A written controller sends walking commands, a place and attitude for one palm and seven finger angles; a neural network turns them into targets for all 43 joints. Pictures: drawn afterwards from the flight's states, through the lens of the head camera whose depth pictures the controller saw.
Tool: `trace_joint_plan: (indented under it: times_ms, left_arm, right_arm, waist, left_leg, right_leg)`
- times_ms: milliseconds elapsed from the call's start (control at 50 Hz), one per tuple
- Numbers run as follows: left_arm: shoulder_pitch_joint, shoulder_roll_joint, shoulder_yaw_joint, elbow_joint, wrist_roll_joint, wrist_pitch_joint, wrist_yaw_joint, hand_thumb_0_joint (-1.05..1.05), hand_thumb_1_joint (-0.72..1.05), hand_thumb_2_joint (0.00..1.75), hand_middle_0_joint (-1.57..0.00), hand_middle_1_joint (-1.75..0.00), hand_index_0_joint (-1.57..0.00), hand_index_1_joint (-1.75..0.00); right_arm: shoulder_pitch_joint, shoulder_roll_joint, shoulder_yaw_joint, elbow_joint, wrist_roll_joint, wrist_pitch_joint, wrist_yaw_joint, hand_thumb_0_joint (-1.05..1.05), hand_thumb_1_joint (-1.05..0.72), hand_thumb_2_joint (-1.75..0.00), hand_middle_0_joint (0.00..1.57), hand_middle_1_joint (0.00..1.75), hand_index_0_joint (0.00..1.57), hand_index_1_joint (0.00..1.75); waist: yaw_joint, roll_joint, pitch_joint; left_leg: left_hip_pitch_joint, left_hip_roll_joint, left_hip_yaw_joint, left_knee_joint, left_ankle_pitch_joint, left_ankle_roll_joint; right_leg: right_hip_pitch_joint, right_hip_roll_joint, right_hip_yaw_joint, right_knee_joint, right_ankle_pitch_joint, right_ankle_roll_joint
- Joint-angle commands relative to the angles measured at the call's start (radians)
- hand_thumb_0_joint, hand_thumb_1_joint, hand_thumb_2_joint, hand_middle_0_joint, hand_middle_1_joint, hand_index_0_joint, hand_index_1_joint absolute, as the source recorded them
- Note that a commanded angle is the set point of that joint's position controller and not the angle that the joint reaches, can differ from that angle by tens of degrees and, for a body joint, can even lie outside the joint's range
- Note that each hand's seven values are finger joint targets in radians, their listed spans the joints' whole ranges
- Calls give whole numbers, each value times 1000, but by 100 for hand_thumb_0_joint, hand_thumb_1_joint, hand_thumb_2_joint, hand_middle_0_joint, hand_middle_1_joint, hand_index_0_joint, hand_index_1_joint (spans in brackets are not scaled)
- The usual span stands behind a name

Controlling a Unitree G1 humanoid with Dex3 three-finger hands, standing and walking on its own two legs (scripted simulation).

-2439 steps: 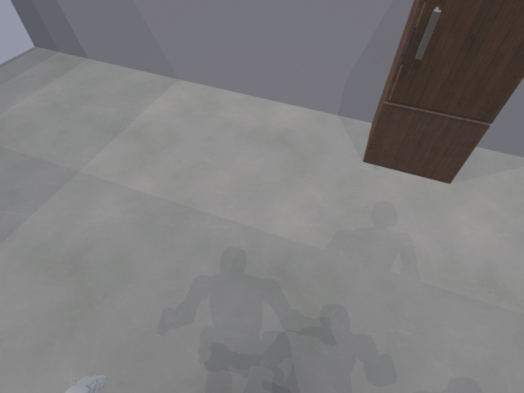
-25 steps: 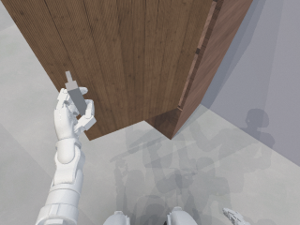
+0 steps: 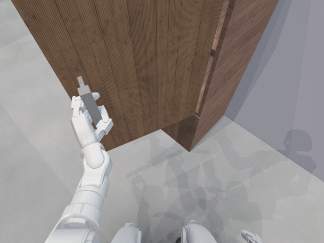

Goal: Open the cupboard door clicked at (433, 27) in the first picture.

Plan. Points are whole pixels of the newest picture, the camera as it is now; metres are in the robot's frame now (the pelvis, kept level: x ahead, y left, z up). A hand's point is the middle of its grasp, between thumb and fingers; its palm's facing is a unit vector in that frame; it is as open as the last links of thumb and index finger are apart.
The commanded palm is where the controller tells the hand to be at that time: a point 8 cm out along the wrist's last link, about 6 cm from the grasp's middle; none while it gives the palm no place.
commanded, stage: pull the door open along its arc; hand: left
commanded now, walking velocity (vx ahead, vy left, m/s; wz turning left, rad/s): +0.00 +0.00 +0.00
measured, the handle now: (92, 107) +0.45 +0.19 +0.04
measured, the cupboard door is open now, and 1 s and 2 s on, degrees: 69 80 81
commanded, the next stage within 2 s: open thumb and fingers to let go in 0.46 s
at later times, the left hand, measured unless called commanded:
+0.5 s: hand (119, 139) +0.35 +0.11 +0.05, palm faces +0.37 -0.93 +0.04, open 6.3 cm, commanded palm +0.31 +0.15 +0.04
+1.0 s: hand (120, 137) +0.36 +0.11 +0.04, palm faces +0.40 -0.91 +0.00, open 11.1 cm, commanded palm +0.31 +0.15 +0.04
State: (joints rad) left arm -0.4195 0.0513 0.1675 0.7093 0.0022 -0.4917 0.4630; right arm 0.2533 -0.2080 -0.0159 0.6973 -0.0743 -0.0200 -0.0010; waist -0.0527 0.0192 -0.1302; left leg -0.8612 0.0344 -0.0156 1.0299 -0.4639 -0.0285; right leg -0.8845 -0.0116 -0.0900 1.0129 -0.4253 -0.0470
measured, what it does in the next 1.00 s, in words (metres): stands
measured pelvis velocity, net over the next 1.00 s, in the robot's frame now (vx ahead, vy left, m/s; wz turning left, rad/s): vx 0.01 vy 0.01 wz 0.01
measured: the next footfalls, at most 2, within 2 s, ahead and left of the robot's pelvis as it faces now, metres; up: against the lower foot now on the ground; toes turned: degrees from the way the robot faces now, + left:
none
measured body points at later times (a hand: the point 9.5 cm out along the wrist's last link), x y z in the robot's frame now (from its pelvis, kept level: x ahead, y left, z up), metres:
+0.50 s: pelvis +0.02 +0.01 +0.01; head +0.08 +0.00 +0.45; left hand +0.32 +0.16 +0.05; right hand +0.15 -0.22 -0.11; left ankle +0.02 +0.14 -0.67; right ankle +0.04 -0.09 -0.67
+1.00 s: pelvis +0.01 +0.01 +0.00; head +0.08 +0.00 +0.45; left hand +0.33 +0.15 +0.05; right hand +0.16 -0.22 -0.12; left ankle +0.02 +0.14 -0.67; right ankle +0.04 -0.09 -0.67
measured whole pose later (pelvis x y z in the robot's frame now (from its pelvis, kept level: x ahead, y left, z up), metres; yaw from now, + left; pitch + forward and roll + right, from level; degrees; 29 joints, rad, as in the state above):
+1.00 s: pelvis +0.01 +0.01 +0.00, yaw +0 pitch +15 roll +0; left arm -0.15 -0.08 -0.07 0.42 0.07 -0.41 0.55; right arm 0.20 -0.18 -0.02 0.63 -0.09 0.00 0.01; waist 0.00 0.02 -0.14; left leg -0.81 0.02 -0.01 1.03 -0.49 -0.02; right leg -0.84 -0.03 -0.08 1.02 -0.45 -0.04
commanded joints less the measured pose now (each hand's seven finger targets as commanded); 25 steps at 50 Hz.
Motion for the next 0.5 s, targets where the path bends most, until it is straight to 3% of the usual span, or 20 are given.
trace_joint_plan:
  times_ms: [0, 40, 100, 180, 260, 360, 380, 440, 480]
  left_arm:
    - [-346, 128, 21, -185, 17, -90, -11, 0, 90, 90, -40, -135, -40, -135]
    - [-344, 122, 18, -170, 14, -92, -14, 0, 90, 90, -40, -135, -40, -135]
    - [-279, 122, 24, -186, 5, -94, -24, 0, 90, 90, -40, -135, -40, -135]
    - [-169, 78, -6, -215, -3, -85, -31, 0, 90, 90, -40, -135, -40, -135]
    - [-22, 38, -40, -300, -4, -76, -25, 0, 90, 90, -40, -135, -40, -135]
    - [218, -51, -136, -478, 2, -48, -3, 0, 90, 90, -40, -135, -40, -135]
    - [198, -71, -169, -494, 14, -42, 7, 0, 90, 90, -40, -135, -40, -135]
    - [105, -78, -193, -509, 63, -34, 64, 0, 90, 90, -40, -135, -40, -135]
    - [21, -92, -213, -507, 97, -34, 98, 0, 90, 90, -40, -135, -40, -135]
  right_arm:
    - [21, -120, -42, -107, -1, -46, -13, 0, -90, -90, 20, 30, 20, 30]
    - [25, -121, -45, -99, 1, -46, -13, 0, -90, -90, 20, 30, 20, 30]
    - [32, -125, -50, -107, 2, -45, -9, 0, -90, -90, 20, 30, 20, 30]
    - [28, -125, -53, -119, 7, -42, 3, 0, -90, -90, 20, 30, 20, 30]
    - [16, -122, -55, -149, 8, -39, 15, 0, -90, -90, 20, 30, 20, 30]
    - [-27, -106, -51, -200, 12, -38, 36, 0, -90, -90, 20, 30, 20, 30]
    - [-33, -105, -49, -203, 11, -37, 36, 0, -90, -90, 20, 30, 20, 30]
    - [-50, -98, -46, -202, -3, -35, 29, 0, -90, -90, 20, 30, 20, 30]
    - [-59, -93, -44, -195, -14, -36, 24, 0, -90, -90, 20, 30, 20, 30]
  waist:
    - [-18, -83, -362]
    - [-19, -79, -359]
    - [0, -68, -375]
    - [19, -58, -369]
    - [44, -59, -367]
    - [72, -67, -337]
    - [53, -80, -307]
    - [30, -75, -256]
    - [15, -70, -257]
  left_leg:
    - [43, -55, 37, -105, 117, 42]
    - [44, -55, 42, -110, 118, 42]
    - [56, -54, 44, -118, 143, 42]
    - [86, -50, 51, -135, 167, 38]
    - [121, -45, 50, -150, 213, 36]
    - [162, -41, 48, -169, 258, 31]
    - [165, -38, 43, -164, 258, 31]
    - [154, -37, 26, -147, 218, 31]
    - [149, -40, 21, -129, 201, 33]
  right_leg:
    - [348, -8, 127, -196, 175, 45]
    - [350, -10, 132, -203, 174, 45]
    - [375, -6, 128, -200, 209, 41]
    - [374, 0, 106, -192, 238, 36]
    - [389, 6, 83, -177, 287, 29]
    - [406, 7, 61, -165, 325, 21]
    - [382, 6, 56, -162, 324, 22]
    - [308, 2, 52, -146, 263, 23]
    - [273, -2, 54, -137, 240, 24]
